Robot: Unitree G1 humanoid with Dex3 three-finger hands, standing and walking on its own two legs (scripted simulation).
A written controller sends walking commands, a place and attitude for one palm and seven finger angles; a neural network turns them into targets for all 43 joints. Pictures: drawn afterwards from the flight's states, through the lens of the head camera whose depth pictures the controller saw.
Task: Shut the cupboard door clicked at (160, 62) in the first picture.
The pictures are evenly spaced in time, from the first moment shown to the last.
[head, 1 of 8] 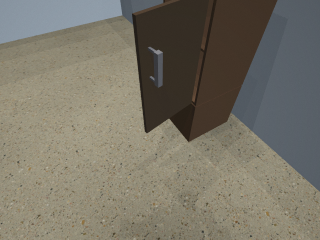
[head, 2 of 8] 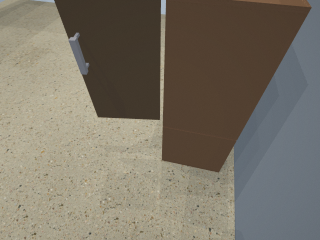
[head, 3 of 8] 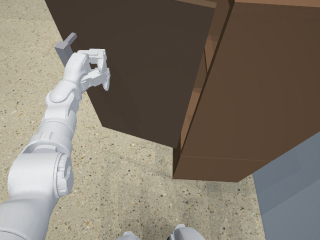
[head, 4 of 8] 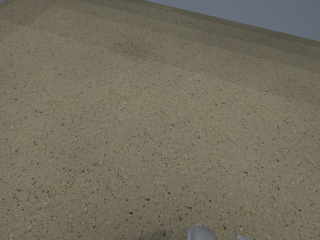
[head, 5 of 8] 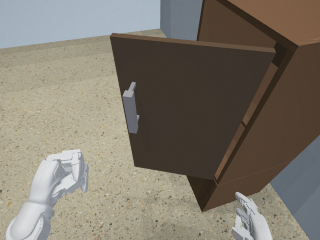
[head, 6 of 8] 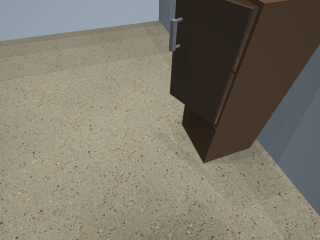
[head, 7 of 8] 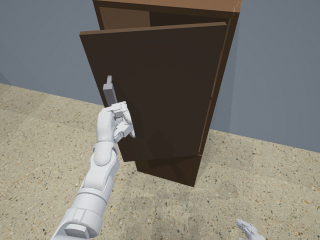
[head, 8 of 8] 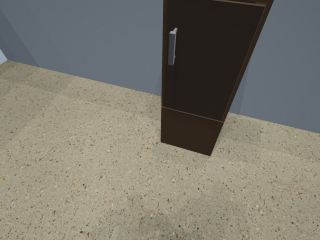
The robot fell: no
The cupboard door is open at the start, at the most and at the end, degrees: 100 100 0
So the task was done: yes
